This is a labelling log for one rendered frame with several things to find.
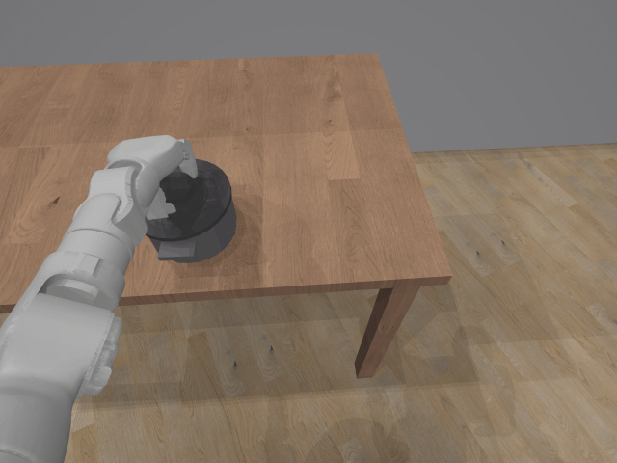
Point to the left robot upper arm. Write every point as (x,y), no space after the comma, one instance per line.
(59,351)

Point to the knob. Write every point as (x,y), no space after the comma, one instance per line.
(178,187)

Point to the robot left forearm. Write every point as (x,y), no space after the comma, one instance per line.
(89,265)

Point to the left robot hand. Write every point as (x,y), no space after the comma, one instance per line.
(164,153)

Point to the pot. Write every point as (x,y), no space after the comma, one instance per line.
(203,246)

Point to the table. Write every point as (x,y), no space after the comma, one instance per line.
(323,182)

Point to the lid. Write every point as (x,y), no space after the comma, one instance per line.
(199,214)

